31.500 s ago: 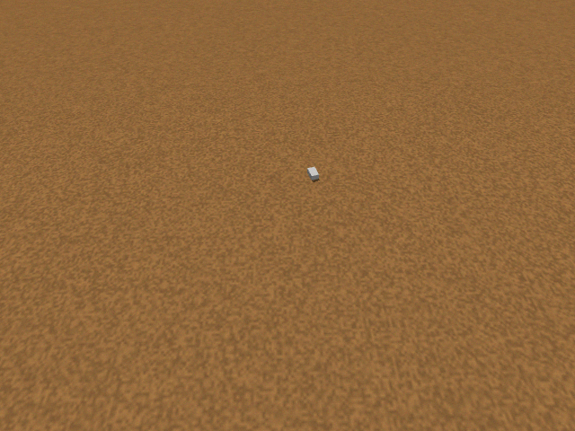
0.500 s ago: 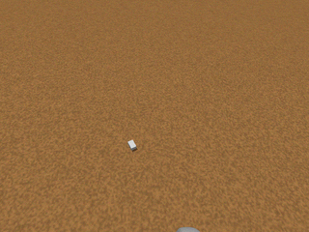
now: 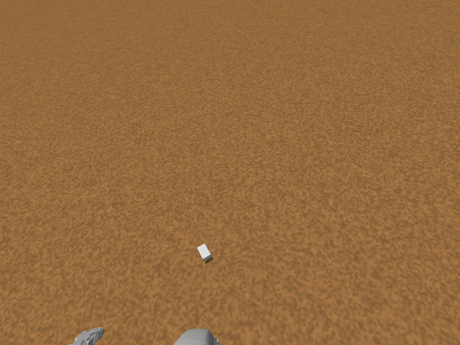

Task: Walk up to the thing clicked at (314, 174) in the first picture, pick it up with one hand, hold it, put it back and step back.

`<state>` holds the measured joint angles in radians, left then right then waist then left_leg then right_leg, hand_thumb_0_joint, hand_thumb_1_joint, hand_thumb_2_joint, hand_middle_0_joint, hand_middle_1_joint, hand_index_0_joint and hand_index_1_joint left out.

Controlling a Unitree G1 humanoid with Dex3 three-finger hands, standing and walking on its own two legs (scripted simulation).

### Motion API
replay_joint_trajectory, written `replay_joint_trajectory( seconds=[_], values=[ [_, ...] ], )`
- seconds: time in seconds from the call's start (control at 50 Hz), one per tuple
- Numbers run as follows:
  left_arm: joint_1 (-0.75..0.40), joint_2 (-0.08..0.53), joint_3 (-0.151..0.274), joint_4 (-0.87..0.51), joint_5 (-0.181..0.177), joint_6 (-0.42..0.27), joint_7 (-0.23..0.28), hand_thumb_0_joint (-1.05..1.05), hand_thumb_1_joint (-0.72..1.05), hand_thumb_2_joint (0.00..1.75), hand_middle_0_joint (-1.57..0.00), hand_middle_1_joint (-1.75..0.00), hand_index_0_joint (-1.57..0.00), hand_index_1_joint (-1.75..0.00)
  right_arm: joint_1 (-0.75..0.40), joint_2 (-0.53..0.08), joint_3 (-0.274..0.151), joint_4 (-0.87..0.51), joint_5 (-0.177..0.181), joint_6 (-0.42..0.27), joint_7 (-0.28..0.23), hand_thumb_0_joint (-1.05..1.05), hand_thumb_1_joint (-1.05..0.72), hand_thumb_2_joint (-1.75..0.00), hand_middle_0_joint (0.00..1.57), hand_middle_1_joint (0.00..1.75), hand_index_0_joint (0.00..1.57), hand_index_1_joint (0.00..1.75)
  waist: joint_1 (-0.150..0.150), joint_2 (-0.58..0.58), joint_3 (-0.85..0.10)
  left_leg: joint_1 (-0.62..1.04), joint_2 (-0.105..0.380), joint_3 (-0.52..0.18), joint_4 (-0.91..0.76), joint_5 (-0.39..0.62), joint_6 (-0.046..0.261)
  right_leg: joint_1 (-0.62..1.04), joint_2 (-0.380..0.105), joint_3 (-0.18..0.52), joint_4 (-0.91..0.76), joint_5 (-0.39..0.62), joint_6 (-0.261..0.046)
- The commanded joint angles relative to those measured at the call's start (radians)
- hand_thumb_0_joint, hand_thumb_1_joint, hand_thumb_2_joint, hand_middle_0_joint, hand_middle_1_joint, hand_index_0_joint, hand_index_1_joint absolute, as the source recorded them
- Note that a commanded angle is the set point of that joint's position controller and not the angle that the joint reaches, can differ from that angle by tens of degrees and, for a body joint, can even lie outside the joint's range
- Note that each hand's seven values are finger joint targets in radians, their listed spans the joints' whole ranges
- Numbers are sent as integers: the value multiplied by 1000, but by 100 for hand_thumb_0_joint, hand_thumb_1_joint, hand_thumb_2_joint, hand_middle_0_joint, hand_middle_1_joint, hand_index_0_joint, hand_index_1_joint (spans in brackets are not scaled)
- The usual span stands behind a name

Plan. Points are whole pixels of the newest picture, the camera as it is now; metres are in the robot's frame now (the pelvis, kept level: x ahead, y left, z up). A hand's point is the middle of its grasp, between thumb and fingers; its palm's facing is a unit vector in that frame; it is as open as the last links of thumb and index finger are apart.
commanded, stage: walk up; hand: left
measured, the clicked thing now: (204, 252) +0.60 +0.24 -0.75
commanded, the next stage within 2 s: stand in 1.78 s
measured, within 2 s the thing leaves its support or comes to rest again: neither
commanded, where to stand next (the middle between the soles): +0.22 +0.00 m, yaw +1 degrees
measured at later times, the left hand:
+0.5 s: hand (113, 336) +0.16 +0.29 -0.16, palm faces -0.03 -0.94 -0.33, open 7.4 cm
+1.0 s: hand (116, 303) +0.22 +0.29 -0.15, palm faces -0.04 -0.92 -0.38, open 7.4 cm
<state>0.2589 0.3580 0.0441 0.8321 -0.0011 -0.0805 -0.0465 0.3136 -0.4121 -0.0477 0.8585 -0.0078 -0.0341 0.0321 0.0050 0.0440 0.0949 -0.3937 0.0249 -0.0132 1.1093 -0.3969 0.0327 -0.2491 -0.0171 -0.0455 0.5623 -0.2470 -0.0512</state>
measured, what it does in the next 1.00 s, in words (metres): walks ahead: left foot, then right foot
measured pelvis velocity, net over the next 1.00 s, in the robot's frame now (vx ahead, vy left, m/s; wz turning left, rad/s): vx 0.12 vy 0.03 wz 0.00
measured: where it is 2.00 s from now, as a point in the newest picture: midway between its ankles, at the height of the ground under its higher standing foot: outside the picture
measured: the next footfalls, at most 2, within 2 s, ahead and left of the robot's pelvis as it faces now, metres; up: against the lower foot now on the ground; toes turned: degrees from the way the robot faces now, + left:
left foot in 0.28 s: +0.20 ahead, +0.15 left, +0.00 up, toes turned +1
right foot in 0.56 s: +0.17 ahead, -0.12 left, +0.00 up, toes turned -2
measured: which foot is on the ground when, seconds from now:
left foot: up 0.00-0.26, down 0.28-1.00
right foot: down 0.00-0.32, up 0.34-0.54, down 0.56-1.00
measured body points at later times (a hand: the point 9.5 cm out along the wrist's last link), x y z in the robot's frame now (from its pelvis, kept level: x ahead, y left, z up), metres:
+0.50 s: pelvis +0.11 +0.03 -0.01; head +0.14 +0.05 +0.44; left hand +0.16 +0.34 -0.14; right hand +0.23 -0.26 -0.11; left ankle +0.18 +0.14 -0.73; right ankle +0.11 -0.12 -0.71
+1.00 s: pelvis +0.12 +0.03 +0.00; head +0.14 +0.03 +0.45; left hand +0.22 +0.34 -0.12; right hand +0.19 -0.28 -0.13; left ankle +0.17 +0.15 -0.73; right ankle +0.13 -0.12 -0.73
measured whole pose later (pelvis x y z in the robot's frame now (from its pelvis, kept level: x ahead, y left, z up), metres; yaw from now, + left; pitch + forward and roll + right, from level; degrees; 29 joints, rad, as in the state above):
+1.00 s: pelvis +0.12 +0.03 +0.00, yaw +0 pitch -2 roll +0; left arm 0.13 0.39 0.00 1.02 0.01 -0.04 0.00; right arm 0.15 -0.36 -0.01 1.05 -0.01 0.02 0.04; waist -0.01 0.01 0.08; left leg -0.29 0.03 0.02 0.55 -0.23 0.00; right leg -0.22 -0.05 -0.02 0.55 -0.28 0.04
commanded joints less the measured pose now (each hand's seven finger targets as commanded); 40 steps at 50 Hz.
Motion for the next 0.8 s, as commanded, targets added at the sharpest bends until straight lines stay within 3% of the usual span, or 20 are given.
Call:
replay_joint_trajectory(
  seconds=[0.0, 0.1, 0.18, 0.22, 0.24, 0.26, 0.28, 0.3, 0.32, 0.4, 0.48, 0.54, 0.56, 0.58, 0.6, 0.62, 0.66, 0.68, 0.72, 0.78],
  values=[
    [61, 279, 85, -67, -3, -22, 26, 0, 90, 90, -20, -30, -20, -30, 103, -171, -64, -50, 1, -10, 8, 0, -90, -90, 20, 30, 20, 30, -3, -176, -9, -112, 30, -32, -39, 140, -22, 41, -199, 219, -305, 175, -151],
    [86, 292, 94, -91, 15, -21, 23, 0, 90, 90, -20, -30, -20, -30, -30, -157, -65, -96, -15, -16, 19, 0, -90, -90, 20, 30, 20, 30, 32, -162, 12, -138, 71, -4, -318, 165, -47, 64, -213, 176, -315, 62, -166],
    [105, 268, 67, -87, 10, -7, 36, 0, 90, 90, -20, -30, -20, -30, -63, -119, -52, -97, -18, -33, 2, 0, -90, -90, 20, 30, 20, 30, 41, -139, -31, 36, 33, 44, -462, 243, -32, 42, -210, 109, -132, 498, -146],
    [80, 278, 59, -91, 2, 5, 43, 0, 90, 90, -20, -30, -20, -30, -35, -113, -52, -82, -16, -36, -8, 0, -90, -90, 20, 30, 20, 30, 9, -122, -71, 160, 5, 68, -560, 322, -4, 8, -191, 92, -42, 518, -121],
    [59, 265, 52, -94, -3, 11, 48, 0, 90, 90, -20, -30, -20, -30, -1, -128, -56, -66, -19, -38, -14, 0, -90, -90, 20, 30, 20, 30, -18, -89, -96, 233, -13, 72, -626, 368, 15, -6, -152, 64, 49, 476, -91],
    [77, 229, 36, -105, -5, 11, 50, 0, 90, 90, -20, -30, -20, -30, 58, -186, -70, -48, -22, -43, -22, 0, -90, -90, 20, 30, 20, 30, -40, 23, -149, 346, 49, -4, -658, 479, 47, -59, -99, 43, 182, 376, -49],
    [111, 172, 22, -113, -20, 12, 51, 0, 90, 90, -20, -30, -20, -30, 81, -265, -87, -61, -29, -47, -30, 0, -90, -90, 20, 30, 20, 30, -48, 207, -218, 444, 265, -271, -677, 626, 129, -179, 10, 3, 367, 80, 11],
    [175, 178, 24, -75, -32, 31, 60, 0, 90, 90, -20, -30, -20, -30, 28, -254, -74, -88, -10, -46, -35, 0, -90, -90, 20, 30, 20, 30, -9, 144, -235, 428, 368, -413, -709, 644, 235, -198, 74, 47, 441, -334, 23],
    [181, 222, 31, -40, -17, 45, 72, 0, 90, 90, -20, -30, -20, -30, -5, -268, -82, -82, 3, -40, -35, 0, -90, -90, 20, 30, 20, 30, -8, 155, -229, 375, 416, -469, -714, 504, 304, -177, -1, 86, 484, -399, 12],
    [140, 234, 37, -3, -7, 49, 54, 0, 90, 90, -20, -30, -20, -30, -101, -215, -51, -94, -4, -24, -41, 0, -90, -90, 20, 30, 20, 30, 7, 135, -136, 198, 225, -162, -712, 372, 170, -132, -29, 80, 336, -290, 15],
    [149, 207, 33, 48, -3, 37, 65, 0, 90, 90, -20, -30, -20, -30, -164, -221, -45, -91, -10, 2, -33, 0, -90, -90, 20, 30, 20, 30, 12, 172, -124, 102, 207, -114, -653, 368, 165, -17, -4, 2, 125, -131, 46],
    [167, 226, 44, 86, 16, 26, 76, 0, 90, 90, -20, -30, -20, -30, -219, -172, -29, -96, 9, 28, -22, 0, -90, -90, 20, 30, 20, 30, 46, 85, -129, -25, 164, -90, -578, 138, 94, 119, 0, 16, -34, 31, 32],
    [132, 260, 51, 77, 27, 20, 79, 0, 90, 90, -20, -30, -20, -30, -218, -135, -20, -94, 14, 36, -19, 0, -90, -90, 20, 30, 20, 30, 38, -12, -94, -72, 120, -60, -524, 46, 50, 78, -86, 149, -107, -30, 2],
    [69, 317, 59, 54, 39, 10, 80, 0, 90, 90, -20, -30, -20, -30, -206, -109, -17, -90, 15, 44, -17, 0, -90, -90, 20, 30, 20, 30, 3, -144, -45, -94, 40, -30, -437, -49, 2, -20, -239, 400, -231, -148, -59],
    [-25, 380, 65, 40, 33, 15, 81, 0, 90, 90, -20, -30, -20, -30, -201, -145, -32, -68, 8, 55, -21, 0, -90, -90, 20, 30, 20, 30, -5, -224, -9, 3, -1, -9, -277, -155, -6, -199, -352, 480, -288, -214, -157],
    [-96, 368, 60, 19, 34, 17, 80, 0, 90, 90, -20, -30, -20, -30, -184, -170, -45, -45, 1, 56, -18, 0, -90, -90, 20, 30, 20, 30, -30, -202, 15, 92, 35, -35, -253, -97, -12, -282, -346, 454, -251, -170, -180],
    [-138, 293, 40, 23, 25, 13, 78, 0, 90, 90, -20, -30, -20, -30, -146, -153, -39, 1, 14, 39, -10, 0, -90, -90, 20, 30, 20, 30, -57, -152, -25, 151, 33, -2, -461, 51, 2, -190, -217, 224, -135, 39, -88],
    [-126, 271, 34, 39, 22, 11, 76, 0, 90, 90, -20, -30, -20, -30, -150, -154, -41, 13, 16, 30, -12, 0, -90, -90, 20, 30, 20, 30, -50, -127, -66, 185, 54, -26, -534, 249, 7, -145, -171, 166, -80, 135, -37],
    [-93, 257, 29, 48, 12, 13, 71, 0, 90, 90, -20, -30, -20, -30, -168, -175, -42, 17, 8, 21, -17, 0, -90, -90, 20, 30, 20, 30, -14, -112, -135, 223, 100, -91, -571, 411, 40, -79, -110, 124, -2, 192, 3],
    [-77, 249, 18, 91, 12, 23, 68, 0, 90, 90, -20, -30, -20, -30, -240, -178, -34, 33, 7, 26, -10, 0, -90, -90, 20, 30, 20, 30, 13, -89, -107, 100, 106, -125, -629, 141, 36, -13, -96, 128, -99, -91, 8]
  ],
)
